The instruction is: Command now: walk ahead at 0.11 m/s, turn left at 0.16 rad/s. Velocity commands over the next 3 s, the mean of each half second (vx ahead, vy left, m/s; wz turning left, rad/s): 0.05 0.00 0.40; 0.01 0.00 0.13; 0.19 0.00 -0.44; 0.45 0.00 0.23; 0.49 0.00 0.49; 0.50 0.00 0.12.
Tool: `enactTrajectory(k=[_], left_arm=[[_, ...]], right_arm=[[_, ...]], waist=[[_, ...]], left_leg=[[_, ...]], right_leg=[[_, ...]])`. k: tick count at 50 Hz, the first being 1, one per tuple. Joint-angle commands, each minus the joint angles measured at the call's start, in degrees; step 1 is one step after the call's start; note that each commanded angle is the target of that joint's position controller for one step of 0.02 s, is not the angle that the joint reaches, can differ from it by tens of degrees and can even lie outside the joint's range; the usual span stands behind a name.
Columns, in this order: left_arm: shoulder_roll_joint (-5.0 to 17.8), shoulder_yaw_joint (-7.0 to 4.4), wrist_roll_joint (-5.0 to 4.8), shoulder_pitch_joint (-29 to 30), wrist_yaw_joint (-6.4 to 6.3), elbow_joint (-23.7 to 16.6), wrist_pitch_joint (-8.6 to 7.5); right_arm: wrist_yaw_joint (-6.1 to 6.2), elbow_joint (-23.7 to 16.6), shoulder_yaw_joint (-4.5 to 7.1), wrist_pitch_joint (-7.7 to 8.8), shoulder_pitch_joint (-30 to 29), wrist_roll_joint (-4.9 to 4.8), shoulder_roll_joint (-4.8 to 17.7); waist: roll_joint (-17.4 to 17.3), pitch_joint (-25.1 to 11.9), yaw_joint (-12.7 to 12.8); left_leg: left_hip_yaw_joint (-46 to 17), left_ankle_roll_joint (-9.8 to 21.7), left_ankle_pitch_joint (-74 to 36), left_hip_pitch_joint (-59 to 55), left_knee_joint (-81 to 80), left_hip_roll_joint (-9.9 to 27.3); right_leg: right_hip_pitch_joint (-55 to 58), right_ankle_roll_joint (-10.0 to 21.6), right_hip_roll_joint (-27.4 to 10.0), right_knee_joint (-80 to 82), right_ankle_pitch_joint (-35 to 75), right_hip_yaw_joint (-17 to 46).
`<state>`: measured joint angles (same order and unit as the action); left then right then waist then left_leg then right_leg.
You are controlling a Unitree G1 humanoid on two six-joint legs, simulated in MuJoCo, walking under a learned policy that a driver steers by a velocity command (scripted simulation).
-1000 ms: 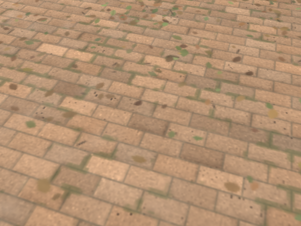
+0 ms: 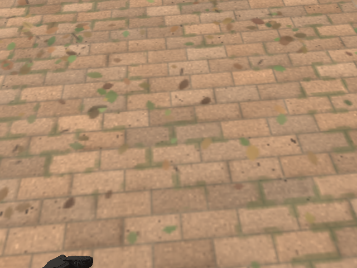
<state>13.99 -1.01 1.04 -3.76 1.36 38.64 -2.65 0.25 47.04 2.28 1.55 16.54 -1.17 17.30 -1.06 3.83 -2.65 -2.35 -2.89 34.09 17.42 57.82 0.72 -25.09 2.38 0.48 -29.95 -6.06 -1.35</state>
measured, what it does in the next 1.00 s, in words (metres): steps on the spot, turning left: left foot, then right foot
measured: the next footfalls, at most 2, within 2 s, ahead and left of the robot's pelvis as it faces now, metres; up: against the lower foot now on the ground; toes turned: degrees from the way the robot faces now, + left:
left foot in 0.34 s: +0.06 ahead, +0.14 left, +0.00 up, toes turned +13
right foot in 0.80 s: +0.14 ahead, -0.08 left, +0.00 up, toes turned +22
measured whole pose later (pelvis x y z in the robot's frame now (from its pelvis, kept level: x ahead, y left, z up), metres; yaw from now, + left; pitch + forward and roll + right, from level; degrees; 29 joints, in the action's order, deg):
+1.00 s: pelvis +0.06 +0.01 +0.01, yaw +17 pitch -1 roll +0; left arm 15.6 -2.3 -0.7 -8.0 0.2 48.1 -0.8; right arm 2.5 43.7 2.4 -1.3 8.4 1.1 16.3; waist -1.4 2.9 0.0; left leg -4.0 -0.4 15.7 12.5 28.8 -1.4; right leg -13.2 0.8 2.5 -28.7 -14.8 4.6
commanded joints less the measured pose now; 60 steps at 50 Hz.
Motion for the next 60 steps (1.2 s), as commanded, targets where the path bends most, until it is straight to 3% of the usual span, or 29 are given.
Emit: enactTrajectory(k=[1, 3, 6, 12, 15, 16, 17, 18, 19, 20, 21, 22, 23, 26, 30, 36, 39, 40, 41, 42, 43, 45, 49, 53, 56, 57, 58, 59, 60], left_arm=[[6.5, -1.94, 0.48, -1.1, 0.00, -1.0, -0.34], [8.2, -2.82, 1.03, 1.4, -0.56, -0.6, -0.29], [9.8, -3.72, 0.28, 0.8, -2.14, 0.6, 0.38], [10.8, -4.44, -0.41, 0.9, -3.36, 2.2, 2.18], [11.4, -4.79, -1.95, 2.3, -3.32, 2.8, 3.07], [10.1, -4.66, -2.45, 0.4, -3.32, 3.8, 3.36], [7.3, -4.18, -1.53, -2.4, -3.06, 4.3, 3.62], [7.0, -4.02, -0.14, 2.3, -3.43, 0.9, 3.38], [8.6, -4.61, 0.08, 6.0, -3.63, 0.2, 3.28], [9.1, -5.01, -0.88, 4.1, -3.55, 0.7, 3.45], [9.5, -5.42, -0.93, 1.7, -3.84, 2.4, 3.62], [10.3, -5.73, -0.41, 1.2, -4.22, 3.0, 3.65], [9.9, -5.78, -0.26, 1.0, -4.18, 3.3, 3.50], [8.2, -5.26, -1.26, 1.0, -3.91, 3.0, 2.97], [7.2, -4.46, -1.51, 2.0, -3.26, 3.3, 2.82], [8.3, -4.24, -1.93, 0.4, -2.26, 3.9, 2.38], [7.1, -3.67, -1.06, -4.0, -1.49, 5.7, 1.48], [9.1, -3.63, -0.04, -4.8, -1.51, 6.0, 1.28], [11.4, -3.54, 0.23, -1.8, -1.58, 5.4, 1.32], [8.6, -2.74, -0.02, 1.4, -1.19, 5.3, 1.25], [8.4, -2.81, -0.51, 2.2, -0.78, 5.0, 1.08], [12.1, -3.49, -1.16, 0.6, -0.66, 5.5, 0.55], [12.9, -3.93, -2.02, -1.1, -1.73, 5.5, 1.12], [13.3, -4.44, -2.24, -0.9, -2.59, 4.3, 2.57], [12.4, -4.47, -2.70, 0.8, -2.89, 2.3, 3.48], [11.2, -4.20, -2.91, 0.7, -2.84, 2.0, 3.65], [9.4, -3.74, -3.05, 0.1, -2.62, 1.8, 3.73], [11.0, -4.27, -2.63, 1.0, -2.35, 1.0, 3.46], [12.3, -4.94, -2.81, 1.0, -1.86, 0.9, 3.25]], right_arm=[[1.57, -2.3, 1.55, -2.70, 3.8, 0.33, 5.7], [2.30, -2.2, 1.78, -3.91, 5.2, 0.51, 5.2], [2.47, -3.9, 1.93, -4.44, 1.9, 0.58, 4.9], [0.98, -6.9, 2.14, -4.78, -2.7, 0.57, 4.7], [-0.15, -6.3, 2.65, -4.71, 0.6, 0.66, 4.8], [-0.24, -5.8, 3.24, -4.63, 2.2, 1.06, 6.2], [0.42, -6.6, 4.54, -4.49, 2.5, 1.17, 11.1], [0.74, -8.6, 5.48, -4.09, 1.0, 1.98, 17.1], [0.48, -9.2, 4.91, -2.64, 1.1, 3.62, 14.8], [0.52, -9.4, 4.47, -1.48, -1.8, 3.36, 13.3], [0.66, -10.0, 4.41, -1.00, -5.1, 2.02, 12.0], [0.92, -10.4, 3.91, -0.94, -6.8, 0.88, 10.3], [1.27, -10.6, 3.34, -1.06, -6.7, 0.64, 9.2], [1.88, -10.8, 3.38, -1.56, -4.6, 0.75, 9.1], [2.36, -11.0, 3.41, -2.38, -4.3, 1.02, 9.4], [1.21, -10.3, 2.83, -3.12, -6.6, 1.31, 9.1], [1.28, -9.2, 1.41, -3.00, -8.1, 0.69, 5.9], [1.19, -8.3, 0.42, -2.35, -5.3, 2.17, 3.0], [0.81, -7.2, 0.39, -1.70, -0.9, 3.66, 2.6], [0.99, -7.0, 0.51, -1.54, -2.6, 4.03, 3.4], [1.21, -6.6, 1.12, -1.48, -5.9, 3.80, 5.9], [2.06, -7.0, 2.00, -2.03, -9.4, 2.65, 7.5], [2.78, -6.9, 2.33, -2.08, -8.4, 2.09, 5.7], [2.34, -6.9, 2.95, -1.44, -7.2, 1.66, 4.6], [1.92, -6.2, 4.13, -1.11, -4.6, 1.75, 7.0], [1.93, -5.8, 4.57, -1.22, -2.1, 2.00, 8.3], [1.91, -5.8, 4.84, -1.16, -1.2, 2.30, 9.8], [2.09, -6.7, 4.53, -0.59, -1.3, 2.65, 9.3], [2.41, -7.3, 3.97, 0.07, -2.3, 2.45, 8.1]], waist=[[7.4, -10.5, 0.9], [9.3, -9.0, -0.3], [7.9, -9.0, 1.3], [7.3, -7.9, 2.4], [6.9, -8.5, -0.4], [4.6, -7.7, -0.6], [-7.8, -5.9, 1.1], [-18.6, -2.3, 0.4], [-12.2, -4.6, -1.6], [-10.1, -5.0, 0.8], [-6.6, -5.1, 2.5], [-6.0, -5.6, 2.8], [-5.9, -6.8, 3.1], [-5.4, -9.1, 2.5], [-7.1, -9.1, 0.9], [-8.1, -7.1, 0.3], [-5.2, -7.6, 3.5], [0.0, -9.6, 1.8], [8.6, -9.4, -3.1], [10.2, -8.2, -2.7], [8.5, -6.3, -0.7], [8.5, -4.9, 1.2], [9.5, -5.0, 1.9], [8.6, -6.1, 2.0], [1.6, -6.9, 1.5], [-4.0, -7.6, 0.7], [-11.8, -6.8, 0.1], [-12.0, -5.7, -0.5], [-6.5, -4.2, 0.4]], left_leg=[[-3.2, -1.7, -3.4, 6.2, 2.0, 4.5], [-0.3, -2.5, -6.1, 2.4, -0.6, 3.4], [0.8, -1.7, -9.4, 3.8, -2.8, 4.1], [3.4, 0.7, -11.4, 2.7, -10.4, 4.2], [6.4, 3.6, -18.0, -4.0, -23.1, 1.9], [4.8, 5.5, -22.3, -7.1, -29.2, 1.1], [-9.2, 9.7, -34.1, -10.8, -37.7, 9.8], [-28.6, 20.6, -41.7, -10.0, -41.8, 21.8], [-27.8, 23.3, -41.2, -8.1, -42.3, 21.2], [-21.9, 20.4, -40.2, -8.4, -41.4, 18.1], [-18.0, 17.0, -38.5, -9.2, -40.3, 14.9], [-16.7, 15.3, -40.5, -10.6, -39.4, 13.9], [-15.3, 15.0, -45.2, -10.5, -38.7, 12.7], [-14.5, 15.4, -49.2, -14.6, -37.4, 11.4], [-14.6, 15.4, -44.8, -15.4, -36.8, 11.0], [-17.6, 16.2, -44.1, -10.0, -35.4, 11.0], [-16.1, 11.7, -38.9, -7.0, -33.1, 7.9], [-12.6, 8.0, -30.7, -4.5, -30.3, 4.6], [-7.5, 4.9, -16.5, -3.1, -28.7, -0.9], [-5.7, 2.5, -16.8, -7.4, -32.6, -0.1], [-4.9, 1.8, -20.2, -8.7, -32.7, -0.5], [-3.8, 2.4, -23.7, -8.5, -30.3, -1.2], [-1.0, 1.8, -21.2, -4.9, -27.4, -2.3], [-0.3, 2.4, -19.4, -4.1, -26.7, -2.7], [-2.8, 5.0, -26.0, -10.6, -31.5, 1.7], [-8.0, 8.2, -22.8, -14.8, -35.9, 6.5], [-18.2, 14.1, -20.1, -18.0, -41.8, 15.9], [-24.9, 18.5, -16.9, -17.7, -45.2, 23.4], [-23.9, 18.5, -10.2, -15.7, -46.4, 23.3]], right_leg=[[13.1, 10.6, -15.8, 11.9, 15.3, 13.8], [7.8, 11.2, -14.8, 14.2, 11.9, 9.8], [8.8, 12.4, -16.5, 15.5, 5.9, 8.0], [11.9, 11.7, -18.5, 15.3, 1.1, 5.0], [12.2, 8.1, -17.3, 9.5, 2.3, 1.4], [10.0, 4.6, -14.9, 4.5, -1.8, -1.2], [2.0, -1.4, -8.8, -9.1, -11.8, -7.4], [-12.0, -5.8, 1.2, -20.5, -30.6, -6.3], [-12.0, -5.4, 0.6, -31.6, -32.1, 2.5], [-12.5, -4.6, -0.5, -34.3, -26.8, 4.6], [-12.7, -4.5, -1.2, -33.9, -22.1, 5.1], [-13.3, -4.8, -1.5, -33.4, -19.1, 5.3], [-11.3, -5.5, -0.9, -34.7, -17.1, 5.1], [-10.6, -6.8, 0.2, -30.4, -13.8, 5.2], [-6.0, -7.9, -0.5, -18.8, -12.5, 4.8], [4.4, -6.6, -0.5, -7.7, -14.8, 3.3], [15.8, -4.1, -1.7, 11.6, 2.6, 3.4], [22.0, -2.3, -7.8, 12.2, 13.3, 9.7], [21.5, 2.2, -12.7, 8.7, 24.0, 15.0], [14.2, 6.0, -13.1, 9.6, 13.7, 16.0], [12.8, 4.6, -9.6, 10.0, 5.8, 14.5], [11.5, 3.0, -7.9, 10.1, 4.4, 14.9], [13.0, 6.0, -9.1, 8.9, 6.9, 20.7], [12.5, 7.6, -9.1, 7.1, 8.6, 24.8], [5.5, 3.5, -3.6, 0.9, 4.2, 19.5], [-0.3, 0.9, 0.2, -5.2, -6.4, 14.4], [-7.7, -1.2, 4.4, -14.4, -20.8, 7.4], [-13.4, -2.0, 0.7, -27.5, -28.4, 6.6], [-15.0, -1.8, -2.1, -32.9, -25.7, 8.4]])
